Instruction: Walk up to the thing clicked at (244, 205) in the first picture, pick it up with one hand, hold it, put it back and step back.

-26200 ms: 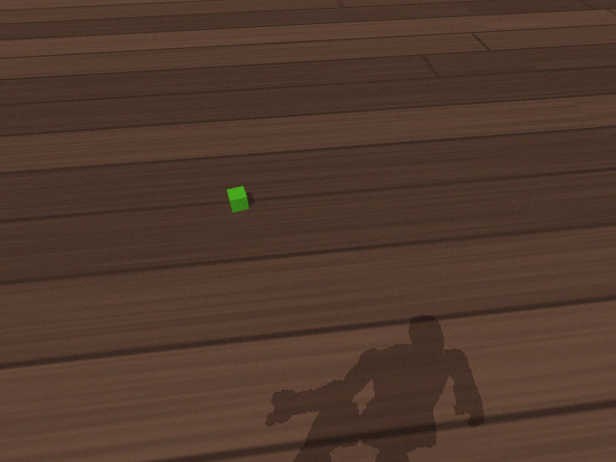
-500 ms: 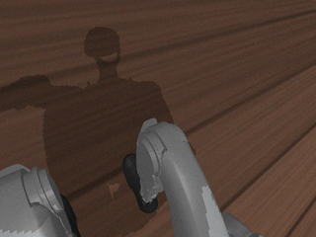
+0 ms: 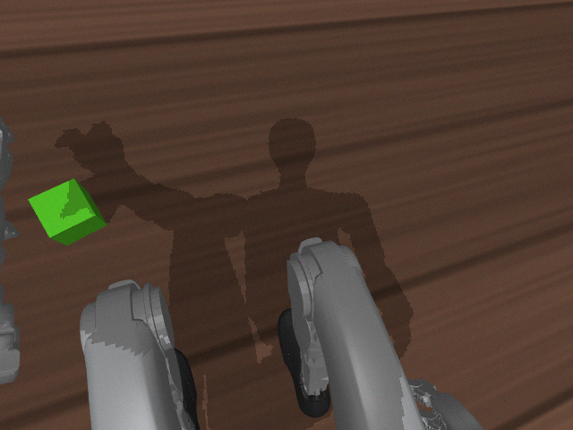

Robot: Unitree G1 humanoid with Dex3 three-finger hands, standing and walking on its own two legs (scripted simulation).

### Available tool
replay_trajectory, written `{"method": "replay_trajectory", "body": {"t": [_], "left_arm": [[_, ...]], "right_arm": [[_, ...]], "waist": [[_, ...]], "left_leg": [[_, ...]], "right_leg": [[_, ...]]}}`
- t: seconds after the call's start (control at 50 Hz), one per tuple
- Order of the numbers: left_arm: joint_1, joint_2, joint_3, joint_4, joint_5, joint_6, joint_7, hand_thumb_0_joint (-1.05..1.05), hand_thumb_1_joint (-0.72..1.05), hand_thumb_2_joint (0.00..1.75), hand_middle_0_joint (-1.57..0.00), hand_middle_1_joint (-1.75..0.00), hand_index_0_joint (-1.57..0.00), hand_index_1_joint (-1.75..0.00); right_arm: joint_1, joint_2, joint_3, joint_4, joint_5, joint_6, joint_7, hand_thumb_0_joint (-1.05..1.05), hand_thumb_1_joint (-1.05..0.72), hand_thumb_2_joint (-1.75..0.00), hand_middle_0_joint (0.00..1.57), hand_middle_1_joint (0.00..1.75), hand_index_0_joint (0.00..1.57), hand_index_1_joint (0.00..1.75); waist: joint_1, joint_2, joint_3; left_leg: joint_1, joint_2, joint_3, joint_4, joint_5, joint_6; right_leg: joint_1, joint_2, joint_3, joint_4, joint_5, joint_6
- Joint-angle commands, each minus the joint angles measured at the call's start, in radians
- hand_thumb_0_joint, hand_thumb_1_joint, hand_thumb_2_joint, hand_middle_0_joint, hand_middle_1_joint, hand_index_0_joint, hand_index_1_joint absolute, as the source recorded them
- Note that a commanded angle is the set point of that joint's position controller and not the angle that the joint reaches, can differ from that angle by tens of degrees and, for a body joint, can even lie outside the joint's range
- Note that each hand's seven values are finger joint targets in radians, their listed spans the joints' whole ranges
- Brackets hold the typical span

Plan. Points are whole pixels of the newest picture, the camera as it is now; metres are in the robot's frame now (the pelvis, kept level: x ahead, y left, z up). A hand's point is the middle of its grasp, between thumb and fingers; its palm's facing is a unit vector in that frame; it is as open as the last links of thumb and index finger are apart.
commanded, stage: withdraw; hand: left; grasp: from above
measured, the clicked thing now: (70, 213) +0.48 +0.29 -0.30
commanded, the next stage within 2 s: home in 0.48 s
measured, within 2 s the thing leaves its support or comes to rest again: neither
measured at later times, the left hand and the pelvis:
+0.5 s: hand (24, 183) +0.48 +0.30 -0.15, palm faces -0.40 -0.04 -0.92, open 14.0 cm; pelvis -0.01 +0.00 +0.00, yaw +2 degrees
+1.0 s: hand out of the picture +0.38 +0.28 -0.02, palm faces -0.31 -0.43 -0.85, open 9.9 cm; pelvis +0.00 +0.00 +0.10, yaw +5 degrees
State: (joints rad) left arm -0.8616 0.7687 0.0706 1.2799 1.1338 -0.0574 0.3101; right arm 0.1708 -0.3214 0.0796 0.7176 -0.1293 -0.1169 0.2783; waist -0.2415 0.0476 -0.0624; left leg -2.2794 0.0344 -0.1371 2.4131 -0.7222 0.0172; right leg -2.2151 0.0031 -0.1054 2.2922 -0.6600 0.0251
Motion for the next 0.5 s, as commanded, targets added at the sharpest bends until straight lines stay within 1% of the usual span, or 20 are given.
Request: {"method": "replay_trajectory", "body": {"t": [0.0,0.04,0.06,0.08,0.1,0.12,0.14,0.16,0.18,0.2,0.22,0.24,0.28,0.32,0.34,0.36,0.4,0.42,0.44,0.48], "left_arm": [[-0.262,0.166,-0.039,-0.111,-0.047,-0.04,-0.119,0.0,-0.57,1.05,-0.07,-1.02,-0.05,-1.04],[-0.299,0.162,-0.047,-0.129,-0.055,-0.072,-0.152,0.0,-0.56,1.05,-0.07,-1.02,-0.06,-1.04],[-0.322,0.167,-0.049,-0.13,-0.048,-0.087,-0.159,0.0,-0.55,1.04,-0.07,-1.03,-0.06,-1.04],[-0.372,0.159,-0.053,-0.14,-0.052,-0.106,-0.158,0.0,-0.55,1.04,-0.07,-1.02,-0.06,-1.04],[-0.384,0.164,-0.056,-0.13,-0.039,-0.125,-0.154,0.0,-0.56,1.05,-0.07,-1.03,-0.06,-1.04],[-0.423,0.177,-0.053,-0.147,-0.035,-0.145,-0.143,0.0,-0.54,1.04,-0.07,-1.02,-0.06,-1.04],[-0.437,0.186,-0.06,-0.125,-0.013,-0.162,-0.131,0.0,-0.55,1.05,-0.07,-1.03,-0.06,-1.04],[-0.477,0.196,-0.059,-0.128,0.001,-0.179,-0.113,0.0,-0.55,1.05,-0.07,-1.03,-0.06,-1.04],[-0.494,0.218,-0.054,-0.125,0.022,-0.191,-0.094,0.0,-0.55,1.05,-0.07,-1.02,-0.06,-1.04],[-0.512,0.208,-0.066,-0.101,0.037,-0.198,-0.076,0.0,-0.55,1.04,-0.07,-1.03,-0.06,-1.04],[-0.554,0.234,-0.056,-0.123,0.055,-0.205,-0.054,0.0,-0.55,1.05,-0.07,-1.02,-0.06,-1.04],[-0.562,0.254,-0.044,-0.094,0.079,-0.2,-0.033,0.0,-0.55,1.05,-0.07,-1.03,-0.06,-1.04],[-0.616,0.217,-0.063,-0.065,0.103,-0.192,0.005,0.0,-0.56,1.05,-0.08,-1.02,-0.06,-1.04],[-0.615,0.185,-0.074,0.007,0.116,-0.175,0.037,0.0,-0.55,1.04,-0.07,-1.03,-0.06,-1.04],[-0.626,0.203,-0.063,0.015,0.124,-0.167,0.052,0.0,-0.55,1.05,-0.08,-1.03,-0.07,-1.05],[-0.603,0.207,-0.055,0.033,0.132,-0.155,0.065,0.0,-0.54,1.04,-0.08,-1.04,-0.07,-1.05],[-0.531,0.231,-0.023,0.05,0.13,-0.126,0.084,0.0,-0.54,1.05,-0.08,-1.04,-0.07,-1.04],[-0.525,0.241,-0.004,0.03,0.124,-0.114,0.09,0.0,-0.52,1.06,-0.1,-1.04,-0.09,-1.05],[-0.499,0.229,-0.007,0.026,0.121,-0.098,0.089,0.0,-0.5,1.05,-0.11,-1.03,-0.1,-1.04],[-0.491,0.29,0.043,-0.059,0.11,-0.074,0.095,0.0,-0.49,1.07,-0.12,-1.03,-0.11,-1.04]], "right_arm": [[0.206,-0.26,-0.106,-0.043,0.032,0.031,-0.059,0.0,-0.91,-0.91,0.2,0.3,0.2,0.3],[0.205,-0.248,-0.105,-0.054,0.036,0.041,-0.082,0.0,-0.9,-0.91,0.2,0.3,0.2,0.3],[0.204,-0.247,-0.098,-0.058,0.033,0.045,-0.096,0.0,-0.9,-0.9,0.2,0.3,0.2,0.3],[0.191,-0.239,-0.097,-0.063,0.036,0.046,-0.111,0.0,-0.9,-0.9,0.2,0.3,0.2,0.3],[0.184,-0.232,-0.086,-0.065,0.034,0.047,-0.124,0.0,-0.9,-0.9,0.2,0.3,0.2,0.3],[0.174,-0.224,-0.083,-0.067,0.035,0.048,-0.136,0.0,-0.9,-0.9,0.2,0.3,0.2,0.3],[0.17,-0.217,-0.075,-0.06,0.032,0.049,-0.144,0.0,-0.9,-0.9,0.2,0.3,0.2,0.3],[0.162,-0.211,-0.072,-0.06,0.029,0.051,-0.152,0.0,-0.9,-0.9,0.2,0.3,0.2,0.3],[0.16,-0.205,-0.062,-0.048,0.028,0.053,-0.159,0.0,-0.89,-0.9,0.2,0.3,0.2,0.3],[0.155,-0.199,-0.058,-0.047,0.022,0.058,-0.162,0.0,-0.89,-0.9,0.2,0.3,0.2,0.3],[0.153,-0.202,-0.053,-0.041,0.02,0.061,-0.166,0.0,-0.9,-0.9,0.2,0.3,0.2,0.3],[0.159,-0.208,-0.053,-0.033,0.016,0.066,-0.168,0.0,-0.9,-0.9,0.2,0.3,0.2,0.3],[0.162,-0.215,-0.053,-0.028,0.01,0.072,-0.17,0.0,-0.9,-0.9,0.2,0.3,0.2,0.3],[0.177,-0.222,-0.052,-0.019,0.004,0.071,-0.172,0.0,-0.9,-0.9,0.2,0.3,0.2,0.3],[0.182,-0.225,-0.052,-0.018,0.001,0.069,-0.173,0.0,-0.9,-0.9,0.2,0.3,0.2,0.3],[0.193,-0.227,-0.053,-0.015,-0.002,0.069,-0.171,0.0,-0.9,-0.9,0.2,0.3,0.2,0.3],[0.204,-0.228,-0.057,-0.015,0.0,0.068,-0.17,0.0,-0.9,-0.9,0.2,0.3,0.2,0.3],[0.215,-0.233,-0.059,-0.015,0.0,0.068,-0.168,0.0,-0.9,-0.9,0.2,0.3,0.2,0.3],[0.216,-0.23,-0.066,-0.02,0.001,0.067,-0.164,0.0,-0.9,-0.9,0.2,0.3,0.2,0.3],[0.22,-0.235,-0.078,-0.03,0.011,0.074,-0.163,0.0,-0.9,-0.9,0.2,0.3,0.2,0.3]], "waist": [[-0.05,0.072,-0.475],[-0.042,0.024,-0.478],[-0.052,0.021,-0.456],[-0.048,0.02,-0.455],[-0.056,0.039,-0.437],[-0.041,0.061,-0.466],[-0.047,0.083,-0.471],[-0.043,0.091,-0.493],[-0.037,0.129,-0.506],[-0.039,0.16,-0.525],[-0.03,0.205,-0.553],[-0.026,0.237,-0.572],[-0.046,0.286,-0.591],[-0.068,0.314,-0.56],[-0.065,0.315,-0.582],[-0.053,0.338,-0.608],[-0.02,0.342,-0.663],[-0.01,0.36,-0.699],[-0.01,0.364,-0.729],[0.024,0.385,-0.816]], "left_leg": [[0.315,-0.036,0.072,-0.309,0.122,0.028],[0.306,-0.04,0.079,-0.313,0.092,0.026],[0.313,-0.043,0.076,-0.317,0.072,0.024],[0.326,-0.043,0.068,-0.324,0.043,0.019],[0.326,-0.044,0.072,-0.326,0.029,0.018],[0.354,-0.042,0.067,-0.337,0.018,0.014],[0.368,-0.039,0.068,-0.335,0.019,0.012],[0.37,-0.041,0.071,-0.328,0.013,0.014],[0.395,-0.041,0.077,-0.327,0.034,0.012],[0.398,-0.043,0.088,-0.32,0.046,0.01],[0.422,-0.046,0.093,-0.316,0.069,0.007],[0.464,-0.044,0.092,-0.319,0.094,0.002],[0.507,-0.042,0.078,-0.328,0.104,-0.003],[0.531,-0.039,0.071,-0.337,0.121,-0.011],[0.539,-0.039,0.069,-0.334,0.134,-0.012],[0.549,-0.042,0.08,-0.332,0.164,-0.013],[0.562,-0.045,0.085,-0.335,0.201,-0.012],[0.577,-0.046,0.088,-0.339,0.225,-0.012],[0.61,-0.042,0.082,-0.347,0.25,-0.014],[0.64,-0.042,0.085,-0.356,0.294,-0.012]], "right_leg": [[0.402,0.054,-0.035,-0.319,0.105,-0.063],[0.418,0.05,-0.026,-0.338,0.06,-0.064],[0.399,0.045,-0.028,-0.35,0.036,-0.064],[0.369,0.045,-0.024,-0.349,0.0,-0.068],[0.358,0.044,-0.024,-0.353,-0.006,-0.066],[0.347,0.042,-0.021,-0.341,-0.013,-0.066],[0.342,0.043,-0.02,-0.331,-0.006,-0.064],[0.332,0.043,-0.015,-0.327,-0.009,-0.063],[0.322,0.039,-0.017,-0.318,0.018,-0.061],[0.328,0.042,-0.01,-0.311,0.027,-0.063],[0.319,0.038,-0.009,-0.299,0.046,-0.066],[0.299,0.037,-0.018,-0.285,0.074,-0.069],[0.245,0.034,-0.038,-0.264,0.092,-0.073],[0.209,0.029,-0.056,-0.246,0.121,-0.073],[0.214,0.032,-0.06,-0.24,0.135,-0.074],[0.236,0.031,-0.057,-0.236,0.159,-0.076],[0.268,0.027,-0.06,-0.226,0.189,-0.075],[0.281,0.024,-0.063,-0.221,0.213,-0.071],[0.295,0.024,-0.066,-0.212,0.234,-0.074],[0.326,0.02,-0.061,-0.205,0.27,-0.073]]}}
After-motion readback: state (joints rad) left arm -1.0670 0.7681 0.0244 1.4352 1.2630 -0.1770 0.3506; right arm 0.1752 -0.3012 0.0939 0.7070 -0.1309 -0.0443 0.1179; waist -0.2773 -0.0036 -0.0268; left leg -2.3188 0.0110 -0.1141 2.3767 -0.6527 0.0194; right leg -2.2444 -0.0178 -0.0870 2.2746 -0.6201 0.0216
